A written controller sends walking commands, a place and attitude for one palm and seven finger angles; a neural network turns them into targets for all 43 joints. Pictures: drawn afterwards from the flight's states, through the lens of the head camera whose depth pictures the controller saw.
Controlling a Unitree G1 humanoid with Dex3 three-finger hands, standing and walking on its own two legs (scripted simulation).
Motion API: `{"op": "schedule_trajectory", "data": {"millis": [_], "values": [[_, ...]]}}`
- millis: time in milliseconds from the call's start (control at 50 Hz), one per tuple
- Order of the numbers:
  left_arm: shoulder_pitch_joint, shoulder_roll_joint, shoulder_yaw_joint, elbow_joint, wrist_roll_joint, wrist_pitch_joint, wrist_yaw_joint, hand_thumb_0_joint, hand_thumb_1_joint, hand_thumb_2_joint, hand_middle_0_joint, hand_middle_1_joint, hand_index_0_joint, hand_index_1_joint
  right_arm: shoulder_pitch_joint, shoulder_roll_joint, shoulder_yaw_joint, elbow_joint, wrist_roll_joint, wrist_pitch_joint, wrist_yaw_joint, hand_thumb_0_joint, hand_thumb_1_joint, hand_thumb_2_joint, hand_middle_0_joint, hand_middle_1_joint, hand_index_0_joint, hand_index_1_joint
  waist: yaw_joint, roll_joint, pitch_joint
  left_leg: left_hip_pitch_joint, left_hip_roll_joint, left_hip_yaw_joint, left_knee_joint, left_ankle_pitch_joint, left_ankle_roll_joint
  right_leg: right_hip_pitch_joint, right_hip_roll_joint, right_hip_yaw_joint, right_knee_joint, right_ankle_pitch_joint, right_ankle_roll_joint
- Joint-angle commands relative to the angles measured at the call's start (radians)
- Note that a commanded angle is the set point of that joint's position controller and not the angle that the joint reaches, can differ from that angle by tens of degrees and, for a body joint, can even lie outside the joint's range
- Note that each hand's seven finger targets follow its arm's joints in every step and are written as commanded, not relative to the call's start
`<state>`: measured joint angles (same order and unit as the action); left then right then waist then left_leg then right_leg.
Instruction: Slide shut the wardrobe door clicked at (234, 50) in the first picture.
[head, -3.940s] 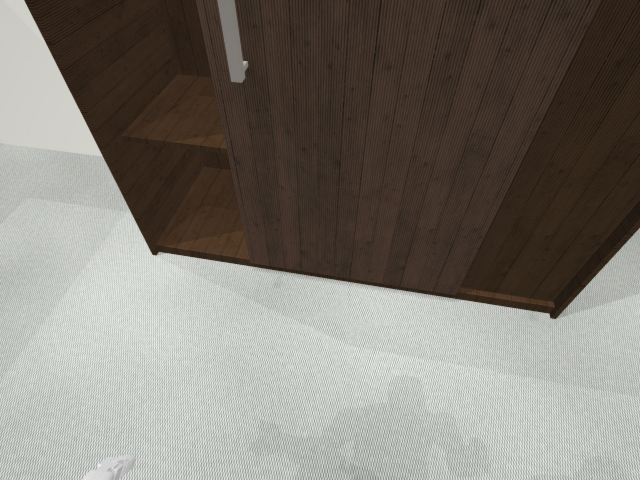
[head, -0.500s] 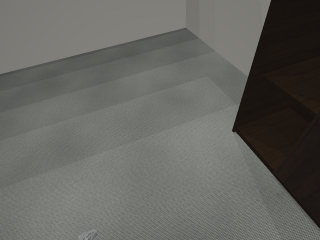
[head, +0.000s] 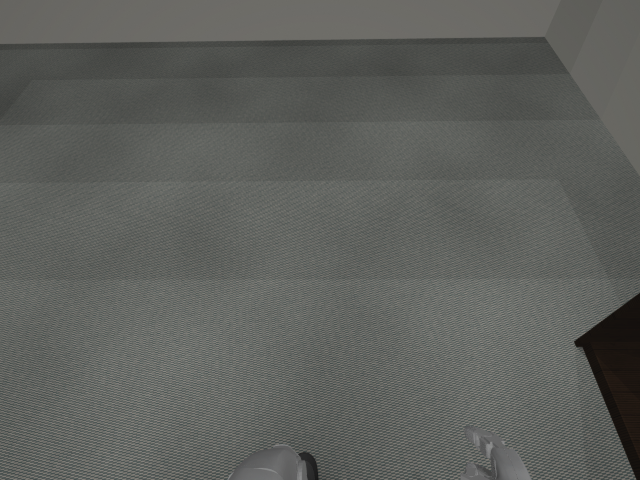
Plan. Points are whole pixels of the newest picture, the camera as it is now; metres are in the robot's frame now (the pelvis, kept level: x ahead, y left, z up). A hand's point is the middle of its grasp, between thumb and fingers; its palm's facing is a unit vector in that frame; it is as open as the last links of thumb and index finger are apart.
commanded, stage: walk to a spot facing it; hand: right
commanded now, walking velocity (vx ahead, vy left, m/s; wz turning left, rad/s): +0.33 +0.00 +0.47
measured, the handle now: out of the picture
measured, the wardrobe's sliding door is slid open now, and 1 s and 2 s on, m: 0.41 0.41 0.41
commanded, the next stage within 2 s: turn to face it in 0.22 s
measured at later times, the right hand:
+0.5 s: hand (508, 421) +0.25 -0.25 -0.17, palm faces -0.07 +0.98 -0.21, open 7.3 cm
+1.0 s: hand (474, 322) +0.38 -0.20 -0.12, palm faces +0.09 +0.96 -0.25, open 7.3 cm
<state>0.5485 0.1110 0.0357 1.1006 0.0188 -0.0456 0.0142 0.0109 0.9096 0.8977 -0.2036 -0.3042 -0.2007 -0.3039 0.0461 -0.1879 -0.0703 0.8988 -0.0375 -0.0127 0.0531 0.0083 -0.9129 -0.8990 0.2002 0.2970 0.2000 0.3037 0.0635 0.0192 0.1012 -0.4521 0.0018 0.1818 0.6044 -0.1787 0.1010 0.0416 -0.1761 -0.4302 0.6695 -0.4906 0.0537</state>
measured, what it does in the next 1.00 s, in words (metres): walks ahead: right foot, then left foot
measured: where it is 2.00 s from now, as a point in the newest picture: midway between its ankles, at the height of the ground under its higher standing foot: (338, 454)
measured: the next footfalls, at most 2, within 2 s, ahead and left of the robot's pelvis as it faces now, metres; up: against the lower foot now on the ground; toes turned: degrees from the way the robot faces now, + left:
right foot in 0.42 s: +0.33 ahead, -0.13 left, +0.00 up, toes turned +4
left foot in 0.94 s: +0.31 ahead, +0.10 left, +0.00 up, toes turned -1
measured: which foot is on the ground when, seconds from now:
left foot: down 0.00-0.44, up 0.46-0.92, down 0.94-1.00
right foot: down 0.00-0.00, up 0.02-0.40, down 0.42-0.94, up 0.96-1.00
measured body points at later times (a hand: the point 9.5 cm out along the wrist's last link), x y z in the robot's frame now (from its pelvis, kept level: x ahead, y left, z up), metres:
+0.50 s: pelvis +0.21 -0.05 +0.01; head +0.23 -0.07 +0.46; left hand +0.32 +0.21 -0.10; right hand +0.25 -0.30 -0.15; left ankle +0.11 +0.06 -0.67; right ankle +0.29 -0.13 -0.71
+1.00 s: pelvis +0.26 +0.00 +0.02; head +0.29 +0.02 +0.47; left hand +0.27 +0.25 -0.14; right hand +0.38 -0.25 -0.10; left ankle +0.27 +0.10 -0.71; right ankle +0.27 -0.13 -0.68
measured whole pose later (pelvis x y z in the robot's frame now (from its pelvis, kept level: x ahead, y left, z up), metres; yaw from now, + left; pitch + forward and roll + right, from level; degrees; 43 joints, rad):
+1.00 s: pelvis +0.26 +0.00 +0.02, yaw -6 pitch +1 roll -1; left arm 0.31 0.21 0.09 0.99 0.02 0.06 0.00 0.01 0.91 0.90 -0.20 -0.30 -0.20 -0.30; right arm 0.12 -0.16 -0.05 0.89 -0.01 0.01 -0.03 0.01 -0.91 -0.90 0.20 0.30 0.20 0.30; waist 0.06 -0.04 0.04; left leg -0.27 0.02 0.07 0.56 -0.29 0.02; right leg -0.44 0.05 0.06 0.83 -0.44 0.02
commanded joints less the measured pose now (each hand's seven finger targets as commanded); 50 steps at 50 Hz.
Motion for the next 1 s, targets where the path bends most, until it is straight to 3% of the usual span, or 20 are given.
{"op": "schedule_trajectory", "data": {"millis": [0,20,60,120,200,300,360,380,400,420,440,480,540,760,860,880,900,920,940,980], "values": [[-0.159,0.169,0.034,-0.191,-0.017,-0.039,0.004,0.0,0.9,0.9,-0.2,-0.3,-0.2,-0.3,0.42,-0.307,-0.076,0.048,0.038,-0.029,-0.049,0.0,-0.9,-0.9,0.2,0.3,0.2,0.3,-0.218,0.056,-0.363,0.749,0.415,-0.669,-0.216,0.356,0.22,-0.737,0.041,0.356,0.825,-0.029,-0.007],[-0.184,0.153,0.04,-0.204,-0.014,-0.032,0.004,0.0,0.9,0.9,-0.2,-0.3,-0.2,-0.3,0.337,-0.275,-0.069,0.025,0.035,-0.026,-0.05,0.0,-0.9,-0.9,0.2,0.3,0.2,0.3,-0.167,0.06,-0.283,0.637,0.398,-0.656,-0.25,0.21,0.209,-0.755,0.012,0.39,0.84,0.051,-0.001],[-0.221,0.15,0.036,-0.185,0.005,-0.008,0.002,0.0,0.9,0.9,-0.2,-0.3,-0.2,-0.3,0.214,-0.179,-0.04,-0.001,0.03,-0.037,-0.06,0.0,-0.9,-0.9,0.2,0.3,0.2,0.3,-0.094,-0.033,-0.114,0.307,0.316,-0.493,-0.318,0.107,0.142,-0.668,-0.044,0.41,0.694,0.142,0.0],[-0.15,0.113,0.03,-0.16,0.009,0.023,-0.002,0.0,0.9,0.9,-0.2,-0.3,-0.2,-0.3,0.167,-0.155,-0.028,0.004,0.014,-0.053,-0.058,0.0,-0.9,-0.9,0.2,0.3,0.2,0.3,-0.016,0.007,-0.093,0.124,0.219,-0.345,-0.34,0.158,0.102,-0.561,-0.027,0.383,0.513,0.168,0.02],[-0.256,0.117,0.031,-0.212,0.01,0.018,-0.015,0.0,0.9,0.9,-0.2,-0.3,-0.2,-0.3,0.201,-0.151,-0.033,0.016,0.013,-0.058,-0.051,0.0,-0.9,-0.9,0.2,0.3,0.2,0.3,-0.037,0.081,-0.084,0.132,0.163,-0.338,-0.324,0.14,0.095,-0.566,0.009,0.369,0.291,0.252,0.031],[-0.409,0.139,0.026,-0.272,0.002,-0.002,-0.019,0.0,0.9,0.9,-0.2,-0.3,-0.2,-0.3,0.251,-0.182,-0.041,0.013,0.015,-0.047,-0.05,0.0,-0.9,-0.9,0.2,0.3,0.2,0.3,-0.088,0.111,-0.086,0.223,0.179,-0.402,-0.253,0.251,0.076,-0.493,0.082,0.348,0.05,0.248,0.017],[-0.341,0.153,0.022,-0.227,0.003,-0.01,-0.011,0.0,0.9,0.9,-0.2,-0.3,-0.2,-0.3,0.251,-0.158,-0.03,0.028,0.021,-0.04,-0.061,0.0,-0.9,-0.9,0.2,0.3,0.2,0.3,-0.049,0.087,-0.121,0.253,0.143,-0.337,-0.146,0.329,0.021,-0.304,0.12,0.328,-0.14,0.357,-0.003],[-0.251,0.187,0.023,-0.188,0.007,-0.019,-0.007,0.0,0.9,0.9,-0.2,-0.3,-0.2,-0.3,0.266,-0.133,-0.019,0.038,0.025,-0.04,-0.066,0.0,-0.9,-0.9,0.2,0.3,0.2,0.3,-0.018,0.017,-0.178,0.229,0.103,-0.303,-0.008,0.309,-0.014,-0.152,0.09,0.373,-0.217,0.472,-0.022],[-0.163,0.271,0.037,-0.164,0.02,-0.027,-0.004,0.0,0.9,0.9,-0.2,-0.3,-0.2,-0.3,0.332,-0.082,-0.007,0.047,0.032,-0.04,-0.067,0.0,-0.9,-0.9,0.2,0.3,0.2,0.3,-0.004,-0.183,-0.272,0.068,0.007,-0.213,0.204,0.041,-0.066,0.057,-0.11,0.59,-0.202,0.749,-0.111],[-0.136,0.315,0.04,-0.154,0.012,-0.009,-0.008,0.0,0.9,0.9,-0.2,-0.3,-0.2,-0.3,0.38,-0.055,0.01,0.059,0.032,-0.043,-0.069,0.0,-0.9,-0.9,0.2,0.3,0.2,0.3,-0.017,-0.309,-0.292,0.0,-0.034,-0.14,0.408,-0.441,-0.096,0.068,-0.265,0.723,-0.27,0.9,-0.208],[-0.174,0.295,0.026,-0.153,0.005,-0.002,0.003,0.0,0.9,0.9,-0.2,-0.3,-0.2,-0.3,0.368,-0.073,0.012,0.072,0.029,-0.032,-0.081,0.0,-0.9,-0.9,0.2,0.3,0.2,0.3,-0.019,-0.333,-0.274,-0.018,-0.003,-0.201,0.482,-0.466,-0.108,-0.005,-0.266,0.772,-0.317,0.829,-0.235],[-0.273,0.224,0.007,-0.16,0.006,0.004,0.008,0.0,0.9,0.9,-0.2,-0.3,-0.2,-0.3,0.271,-0.08,0.008,0.078,0.02,-0.025,-0.073,0.0,-0.9,-0.9,0.2,0.3,0.2,0.3,-0.05,-0.182,-0.087,-0.036,0.055,-0.195,0.483,-0.366,-0.123,-0.212,-0.176,0.713,-0.361,0.739,-0.235],[-0.32,0.213,0.009,-0.153,-0.001,0.003,0.01,0.0,0.9,0.9,-0.2,-0.3,-0.2,-0.3,0.276,-0.061,0.012,0.088,0.024,-0.006,-0.065,0.0,-0.9,-0.9,0.2,0.3,0.2,0.3,-0.081,-0.167,-0.124,0.038,0.066,-0.169,0.381,-0.264,-0.146,-0.239,-0.081,0.594,-0.368,0.742,-0.203],[-0.236,0.254,0.063,-0.155,0.009,0.044,0.004,0.0,0.9,0.9,-0.2,-0.3,-0.2,-0.3,0.099,-0.053,-0.014,-0.02,0.027,0.025,-0.077,0.0,-0.9,-0.9,0.2,0.3,0.2,0.3,-0.031,-0.174,-0.149,0.014,0.035,-0.17,0.247,-0.255,-0.169,-0.238,-0.051,0.736,-0.337,0.636,-0.232],[-0.266,0.265,0.08,-0.185,0.001,0.056,0.0,0.0,0.9,0.9,-0.2,-0.3,-0.2,-0.3,0.167,-0.071,-0.017,-0.03,0.037,0.013,-0.084,0.0,-0.9,-0.9,0.2,0.3,0.2,0.3,-0.073,-0.163,-0.193,0.262,0.003,-0.157,-0.103,-0.082,-0.154,-0.338,0.008,0.77,-0.233,0.648,-0.185],[-0.276,0.243,0.079,-0.196,-0.005,0.056,-0.005,0.0,0.9,0.9,-0.2,-0.3,-0.2,-0.3,0.202,-0.103,-0.025,-0.025,0.035,0.006,-0.089,0.0,-0.9,-0.9,0.2,0.3,0.2,0.3,-0.092,-0.103,-0.204,0.396,0.054,-0.195,-0.227,-0.004,-0.142,-0.438,0.053,0.738,-0.189,0.518,-0.136],[-0.265,0.182,0.072,-0.217,-0.014,0.055,-0.012,0.0,0.9,0.9,-0.2,-0.3,-0.2,-0.3,0.233,-0.187,-0.041,-0.027,0.02,-0.002,-0.098,0.0,-0.9,-0.9,0.2,0.3,0.2,0.3,-0.102,0.129,-0.223,0.548,0.288,-0.4,-0.321,0.018,-0.076,-0.627,0.165,0.589,-0.013,0.231,-0.059],[-0.264,0.171,0.073,-0.241,-0.003,0.058,-0.01,0.0,0.9,0.9,-0.2,-0.3,-0.2,-0.3,0.221,-0.247,-0.043,-0.043,0.016,0.003,-0.096,0.0,-0.9,-0.9,0.2,0.3,0.2,0.3,-0.098,0.258,-0.191,0.464,0.497,-0.525,-0.339,0.085,0.034,-0.692,0.237,0.45,0.201,-0.088,-0.011],[-0.288,0.207,0.083,-0.238,0.007,0.076,-0.01,0.0,0.9,0.9,-0.2,-0.3,-0.2,-0.3,0.196,-0.218,-0.048,-0.056,0.023,0.002,-0.1,0.0,-0.9,-0.9,0.2,0.3,0.2,0.3,-0.099,0.241,-0.17,0.346,0.498,-0.5,-0.345,0.076,0.062,-0.662,0.184,0.49,0.359,-0.095,-0.014],[-0.293,0.187,0.082,-0.206,0.009,0.094,-0.023,0.0,0.9,0.9,-0.2,-0.3,-0.2,-0.3,0.095,-0.157,-0.023,-0.073,0.021,0.003,-0.095,0.0,-0.9,-0.9,0.2,0.3,0.2,0.3,-0.042,0.107,-0.051,0.223,0.375,-0.334,-0.321,0.08,0.035,-0.657,0.141,0.467,0.528,0.037,-0.002]]}}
